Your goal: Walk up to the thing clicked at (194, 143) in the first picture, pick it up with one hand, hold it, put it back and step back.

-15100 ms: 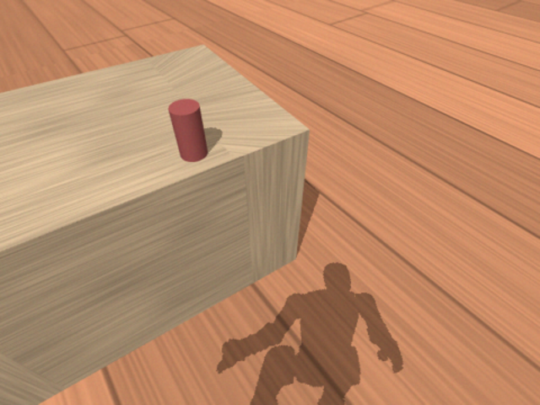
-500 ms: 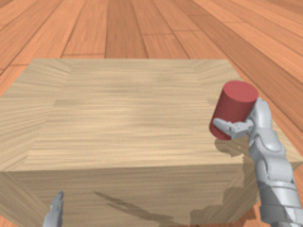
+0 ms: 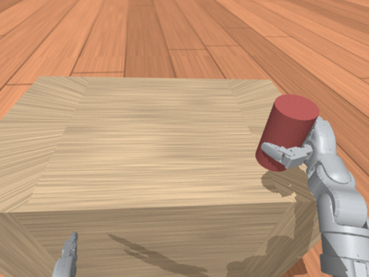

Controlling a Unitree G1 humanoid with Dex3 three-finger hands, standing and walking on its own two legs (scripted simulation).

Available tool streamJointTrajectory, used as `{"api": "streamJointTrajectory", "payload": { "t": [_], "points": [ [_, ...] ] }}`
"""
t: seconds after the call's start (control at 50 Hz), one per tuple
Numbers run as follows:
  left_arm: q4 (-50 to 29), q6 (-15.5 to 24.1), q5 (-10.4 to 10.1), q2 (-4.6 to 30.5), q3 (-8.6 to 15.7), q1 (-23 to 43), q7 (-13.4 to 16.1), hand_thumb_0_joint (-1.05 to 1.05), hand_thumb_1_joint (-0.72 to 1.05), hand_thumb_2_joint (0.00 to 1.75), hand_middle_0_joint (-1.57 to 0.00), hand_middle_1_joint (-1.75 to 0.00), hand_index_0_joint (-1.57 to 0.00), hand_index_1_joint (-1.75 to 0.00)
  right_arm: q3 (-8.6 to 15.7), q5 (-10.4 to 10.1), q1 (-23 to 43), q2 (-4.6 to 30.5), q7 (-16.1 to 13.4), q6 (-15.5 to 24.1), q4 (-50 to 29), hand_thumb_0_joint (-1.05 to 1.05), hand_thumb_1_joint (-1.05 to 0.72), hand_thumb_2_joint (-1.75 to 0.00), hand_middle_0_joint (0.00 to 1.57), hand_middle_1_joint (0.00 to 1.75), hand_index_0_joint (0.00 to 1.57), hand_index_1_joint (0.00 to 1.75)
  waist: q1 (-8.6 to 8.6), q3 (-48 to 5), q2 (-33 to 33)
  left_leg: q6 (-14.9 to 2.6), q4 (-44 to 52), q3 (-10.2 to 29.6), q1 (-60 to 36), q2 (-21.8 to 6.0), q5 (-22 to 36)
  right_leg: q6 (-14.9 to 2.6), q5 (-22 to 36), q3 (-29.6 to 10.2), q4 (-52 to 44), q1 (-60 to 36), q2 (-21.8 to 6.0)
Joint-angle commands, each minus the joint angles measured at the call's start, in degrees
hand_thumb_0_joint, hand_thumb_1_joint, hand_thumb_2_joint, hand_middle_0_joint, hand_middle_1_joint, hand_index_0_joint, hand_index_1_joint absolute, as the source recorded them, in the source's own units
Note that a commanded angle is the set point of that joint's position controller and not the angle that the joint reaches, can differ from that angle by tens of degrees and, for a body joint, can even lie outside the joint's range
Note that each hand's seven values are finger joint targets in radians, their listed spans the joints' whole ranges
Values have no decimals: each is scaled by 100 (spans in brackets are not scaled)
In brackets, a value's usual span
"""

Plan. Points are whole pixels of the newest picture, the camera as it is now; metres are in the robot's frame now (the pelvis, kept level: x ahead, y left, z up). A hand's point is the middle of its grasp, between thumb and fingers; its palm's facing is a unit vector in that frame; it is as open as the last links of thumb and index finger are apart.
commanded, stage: hold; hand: right
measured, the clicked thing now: (283, 135) +0.35 -0.17 +0.20
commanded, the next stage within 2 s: none
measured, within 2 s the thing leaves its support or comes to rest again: neither
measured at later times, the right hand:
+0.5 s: hand (289, 134) +0.33 -0.17 +0.22, palm faces +0.08 +1.00 -0.04, open 10.4 cm
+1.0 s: hand (293, 137) +0.32 -0.17 +0.22, palm faces +0.07 +1.00 -0.03, open 10.4 cm
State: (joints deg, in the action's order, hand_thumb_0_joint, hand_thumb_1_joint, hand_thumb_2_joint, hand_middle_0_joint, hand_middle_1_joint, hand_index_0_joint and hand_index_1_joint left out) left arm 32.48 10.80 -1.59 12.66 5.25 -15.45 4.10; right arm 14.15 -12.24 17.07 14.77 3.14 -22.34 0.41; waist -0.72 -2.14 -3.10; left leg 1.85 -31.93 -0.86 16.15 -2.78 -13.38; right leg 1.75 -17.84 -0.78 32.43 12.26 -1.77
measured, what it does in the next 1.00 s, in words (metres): stands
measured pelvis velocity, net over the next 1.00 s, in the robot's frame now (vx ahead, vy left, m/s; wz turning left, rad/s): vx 0.00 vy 0.00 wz -0.01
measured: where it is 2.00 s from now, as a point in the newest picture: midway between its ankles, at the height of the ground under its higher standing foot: outside the picture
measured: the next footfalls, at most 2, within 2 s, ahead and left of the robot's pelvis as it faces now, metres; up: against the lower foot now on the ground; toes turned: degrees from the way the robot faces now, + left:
none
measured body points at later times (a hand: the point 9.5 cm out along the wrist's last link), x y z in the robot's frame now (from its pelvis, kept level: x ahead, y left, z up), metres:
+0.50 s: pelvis +0.00 +0.00 +0.00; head -0.03 +0.03 +0.45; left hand +0.17 +0.27 -0.07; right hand +0.32 -0.23 +0.22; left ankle +0.04 +0.14 -0.73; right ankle +0.00 -0.14 -0.73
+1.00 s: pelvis +0.00 +0.00 +0.00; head -0.04 +0.02 +0.45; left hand +0.17 +0.26 -0.07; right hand +0.31 -0.23 +0.22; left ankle +0.04 +0.14 -0.73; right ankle +0.00 -0.14 -0.73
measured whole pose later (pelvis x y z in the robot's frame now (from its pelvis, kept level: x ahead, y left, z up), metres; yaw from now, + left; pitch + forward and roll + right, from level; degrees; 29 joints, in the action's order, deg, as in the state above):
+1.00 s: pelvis +0.00 +0.00 +0.00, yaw +0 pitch -3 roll +0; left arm 37.7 12.9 -2.1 13.0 7.0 -13.0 3.3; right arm 15.3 -13.7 15.3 15.5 4.8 -33.5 -9.7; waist -0.2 -3.0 -3.9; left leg 2.1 -31.7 -1.3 14.8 -3.1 -13.4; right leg 1.5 -18.0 -1.2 32.7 11.3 -1.5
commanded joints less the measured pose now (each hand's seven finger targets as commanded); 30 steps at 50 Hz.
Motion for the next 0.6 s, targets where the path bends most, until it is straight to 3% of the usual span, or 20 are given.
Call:
{"api": "streamJointTrajectory", "payload": {
  "t": [0.0, 0.04, 0.06, 0.08, 0.14, 0.18, 0.22, 0.24, 0.26, 0.3, 0.34, 0.4, 0.42, 0.44, 0.46, 0.48, 0.5, 0.52, 0.56, 0.58],
  "points": [
    [-745, 367, 12, 604, 154, 675, 22, 0, -56, 6, -4, -5, -4, -5, 491, -123, 2893, 1192, -28, 477, -1930, 0, -11, -132, 125, 144, 130, 144, 52, -1255, 39, -118, 479, -284, -459, 223, 874, -184, 1021, 139, -531, -209, 190],
    [-862, 401, 18, 828, 359, 832, 43, 0, -55, 5, -4, -5, -4, -5, 499, -114, 2858, 1189, -15, 425, -1886, 0, -12, -132, 125, 144, 130, 144, 9, -1478, 120, -120, 452, -298, -536, 235, 997, -176, 1169, 113, -519, -353, 163],
    [-1024, 433, 19, 743, 223, 931, 23, 0, -55, 5, -4, -5, -4, -5, 477, -117, 2988, 1203, -6, 413, -2049, 0, -12, -132, 125, 143, 130, 143, 50, -1519, 131, -113, 451, -304, -608, 232, 1001, -176, 1174, 111, -501, -333, 168],
    [-920, 416, 15, 766, 293, 820, 34, 0, -55, 5, -4, -5, -5, -5, 555, -129, 2916, 1254, 1, 389, -2062, 0, -13, -130, 124, 142, 129, 142, 32, -1542, 135, -105, 450, -297, -606, 223, 1052, -188, 1203, 125, -470, -364, 182],
    [-672, 408, 12, 601, 128, 914, 14, 0, -55, 5, -4, -5, -4, -5, 559, -152, 2910, 1263, 43, 316, -2087, 0, -14, -130, 124, 141, 129, 141, 83, -1259, 15, -97, 538, -277, -511, 207, 671, -201, 816, 146, -559, -163, 223],
    [-811, 465, 2, 878, 399, 991, 48, 0, -55, 5, -4, -5, -5, -5, 608, -176, 2809, 1263, 51, 231, -1956, 0, -15, -130, 124, 142, 129, 142, 35, -1271, 216, -90, 553, -305, -509, 236, 604, -213, 756, 121, -581, -214, 192],
    [-730, 451, 6, 902, 426, 899, 28, 0, -55, 5, -5, -5, -5, -5, 668, -186, 2851, 1345, 45, 185, -2159, 0, -14, -130, 124, 141, 129, 141, 10, -1294, 172, -88, 557, -306, -475, 231, 601, -216, 736, 134, -582, -225, 212],
    [-558, 423, -4, 714, 294, 832, -5, 0, -55, 5, -4, -5, -4, -5, 535, -172, 2700, 1180, 84, 130, -1994, 0, -14, -130, 124, 141, 129, 141, 14, -1201, 88, -94, 562, -307, -420, 222, 579, -212, 725, 135, -586, -205, 219],
    [-693, 454, -8, 791, 359, 947, 15, 0, -55, 5, -4, -5, -5, -5, 686, -213, 2754, 1301, 79, 125, -2127, 0, -15, -129, 123, 140, 128, 140, 47, -1153, 272, -66, 620, -290, -479, 204, 459, -238, 614, 150, -576, -147, 237],
    [-542, 461, -10, 610, 217, 917, -12, 0, -55, 5, -5, -5, -4, -5, 655, -216, 2724, 1263, 86, 84, -2147, 0, -11, -130, 123, 141, 128, 141, 91, -1197, 181, -72, 613, -255, -501, 187, 509, -235, 670, 163, -563, -131, 247],
    [-683, 492, -12, 916, 477, 1119, 10, 0, -55, 5, -5, -5, -4, -5, 735, -234, 2773, 1354, 55, 30, -2353, 0, -14, -130, 124, 141, 129, 141, 65, -1253, 219, -72, 574, -296, -498, 216, 566, -225, 719, 135, -572, -157, 234],
    [-913, 513, -12, 709, 231, 1139, -11, 0, -55, 5, -5, -5, -4, -5, 646, -219, 2805, 1291, 69, -18, -2548, 0, -15, -129, 123, 140, 128, 140, 94, -1415, 162, -86, 554, -299, -590, 211, 618, -210, 791, 122, -550, -209, 230],
    [-713, 517, -28, 731, 313, 991, -7, 0, -55, 5, -5, -5, -5, -5, 671, -260, 2735, 1245, 78, -32, -2478, 0, -15, -128, 123, 139, 128, 139, 56, -1364, 178, -90, 529, -315, -562, 236, 665, -207, 834, 109, -552, -245, 203],
    [-661, 499, -25, 630, 209, 938, -13, 0, -54, 5, -5, -5, -5, -5, 696, -221, 2705, 1342, 73, -76, -2488, 0, -13, -130, 124, 141, 129, 141, 106, -1368, 150, -92, 518, -301, -587, 211, 779, -202, 957, 122, -520, -231, 222],
    [-624, 483, -19, 696, 290, 934, 8, 0, -56, 6, -5, -5, -4, -5, 604, -240, 2650, 1217, 92, -120, -2461, 0, -15, -129, 123, 140, 128, 140, 15, -1456, 154, -73, 548, -283, -565, 200, 810, -219, 967, 143, -503, -306, 238],
    [-729, 513, -23, 776, 317, 1077, 16, 0, -55, 6, -5, -5, -4, -5, 752, -263, 2713, 1353, 84, -142, -2521, 0, -13, -129, 123, 140, 128, 140, 81, -1352, 209, -74, 533, -289, -546, 202, 806, -218, 979, 138, -490, -275, 231],
    [-483, 502, -20, 846, 451, 955, 29, 0, -55, 5, -5, -5, -4, -5, 721, -249, 2607, 1346, 92, -194, -2465, 0, -13, -129, 123, 140, 128, 140, 57, -1366, 34, -88, 502, -285, -538, 200, 934, -202, 1091, 136, -480, -317, 229],
    [-501, 497, -4, 787, 360, 950, 10, 0, -55, 5, -5, -5, -5, -5, 690, -251, 2667, 1310, 102, -218, -2567, 0, -11, -129, 122, 140, 127, 140, 39, -1459, 29, -87, 514, -289, -562, 197, 908, -202, 1073, 133, -489, -334, 237],
    [-630, 523, -17, 869, 423, 1061, 26, 0, -55, 5, -5, -5, -4, -5, 805, -263, 2616, 1397, 88, -261, -2603, 0, -13, -129, 122, 140, 127, 140, 89, -1319, 180, -84, 547, -300, -532, 202, 752, -210, 950, 125, -516, -250, 228],
    [-626, 527, -15, 692, 260, 1104, 11, 0, -55, 5, -5, -5, -5, -5, 660, -253, 2715, 1289, 90, -283, -2650, 0, -14, -129, 123, 140, 128, 140, 61, -1274, 169, -77, 568, -299, -522, 198, 674, -219, 840, 123, -534, -199, 240]
  ]
}}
